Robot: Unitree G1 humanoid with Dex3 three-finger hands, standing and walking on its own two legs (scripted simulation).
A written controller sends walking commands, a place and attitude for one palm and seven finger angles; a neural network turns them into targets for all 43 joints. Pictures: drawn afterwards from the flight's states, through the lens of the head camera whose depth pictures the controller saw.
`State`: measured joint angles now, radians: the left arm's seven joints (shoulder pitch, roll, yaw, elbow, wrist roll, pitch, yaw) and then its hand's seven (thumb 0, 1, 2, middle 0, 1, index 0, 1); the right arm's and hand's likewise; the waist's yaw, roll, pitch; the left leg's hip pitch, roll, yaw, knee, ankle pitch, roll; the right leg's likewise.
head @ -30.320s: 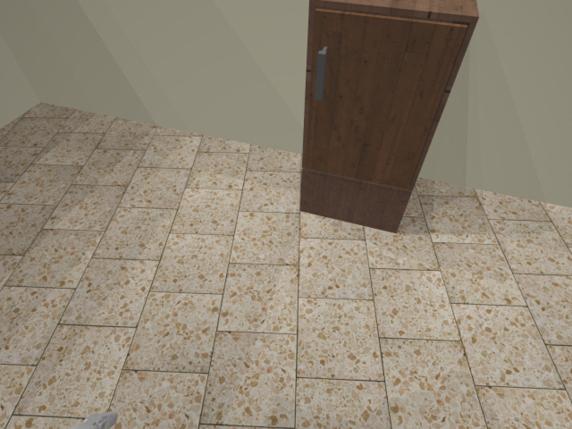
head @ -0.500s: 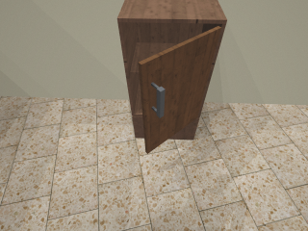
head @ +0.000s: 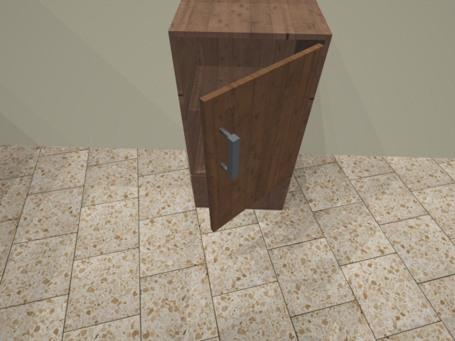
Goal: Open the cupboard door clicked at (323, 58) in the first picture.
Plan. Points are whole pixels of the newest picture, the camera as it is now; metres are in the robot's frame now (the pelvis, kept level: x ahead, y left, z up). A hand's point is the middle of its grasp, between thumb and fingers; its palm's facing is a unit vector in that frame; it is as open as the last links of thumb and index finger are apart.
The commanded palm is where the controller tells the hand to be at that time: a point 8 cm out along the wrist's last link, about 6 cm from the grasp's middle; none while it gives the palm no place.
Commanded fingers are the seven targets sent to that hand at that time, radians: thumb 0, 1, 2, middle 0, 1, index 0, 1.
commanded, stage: look to check the result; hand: left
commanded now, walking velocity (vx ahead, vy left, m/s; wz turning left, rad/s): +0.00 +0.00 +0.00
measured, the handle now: (227, 154) +0.57 +0.03 -0.05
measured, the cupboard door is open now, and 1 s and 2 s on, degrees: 42 42 42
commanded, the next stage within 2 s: walk to a spot facing it in 0.50 s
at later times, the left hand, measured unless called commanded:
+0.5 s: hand out of the picture +0.01 +0.16 -0.17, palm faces +0.05 -0.98 -0.18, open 7.4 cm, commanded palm none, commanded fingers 0.00 0.90 0.90 -0.20 -0.30 -0.20 -0.30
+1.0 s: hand out of the picture +0.06 +0.19 -0.18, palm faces -0.07 -0.97 -0.23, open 7.4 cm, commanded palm none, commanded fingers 0.00 0.90 0.90 -0.20 -0.30 -0.20 -0.30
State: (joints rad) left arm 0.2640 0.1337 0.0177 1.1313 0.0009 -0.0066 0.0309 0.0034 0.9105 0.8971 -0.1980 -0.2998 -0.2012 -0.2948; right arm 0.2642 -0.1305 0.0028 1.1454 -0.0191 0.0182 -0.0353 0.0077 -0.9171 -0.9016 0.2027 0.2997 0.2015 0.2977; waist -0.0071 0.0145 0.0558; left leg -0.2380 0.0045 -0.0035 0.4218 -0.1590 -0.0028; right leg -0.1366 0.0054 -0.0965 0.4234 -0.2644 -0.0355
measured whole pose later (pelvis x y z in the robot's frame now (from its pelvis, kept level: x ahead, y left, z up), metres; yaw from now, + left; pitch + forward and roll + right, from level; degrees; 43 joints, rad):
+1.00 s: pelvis +0.01 -0.01 -0.01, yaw -9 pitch +0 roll +1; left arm 0.24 0.19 0.08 1.03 0.02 0.06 0.00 0.00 0.90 0.90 -0.20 -0.30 -0.20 -0.29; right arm 0.21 -0.18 -0.05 1.04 -0.02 0.03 -0.05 0.01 -0.91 -0.90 0.21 0.30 0.20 0.30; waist 0.02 -0.01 0.08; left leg -0.28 0.06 0.14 0.55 -0.26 -0.01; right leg -0.27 0.04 0.03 0.63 -0.36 -0.04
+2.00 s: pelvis +0.03 -0.03 -0.01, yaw -43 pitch +1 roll +1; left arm 0.15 0.26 0.07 0.87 0.02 0.05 -0.01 0.00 0.90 0.90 -0.20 -0.30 -0.20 -0.30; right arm 0.22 -0.27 -0.05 0.90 0.00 0.04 -0.03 0.01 -0.91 -0.90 0.20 0.30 0.20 0.30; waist -0.01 -0.03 0.10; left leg -0.37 0.05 0.06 0.78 -0.43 -0.06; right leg -0.35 0.02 0.10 0.61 -0.28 0.00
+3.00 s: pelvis +0.03 -0.23 -0.02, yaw -77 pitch +0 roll +0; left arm 0.08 0.23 0.06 0.88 0.01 -0.03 -0.03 0.00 0.91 0.90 -0.20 -0.30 -0.20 -0.29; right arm 0.32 -0.25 -0.04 1.01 -0.02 0.02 0.00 0.01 -0.91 -0.90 0.20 0.30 0.20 0.30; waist -0.05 0.02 0.13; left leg -0.41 0.17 0.06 1.17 -0.45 -0.06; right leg -0.39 0.00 -0.09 0.65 -0.28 -0.06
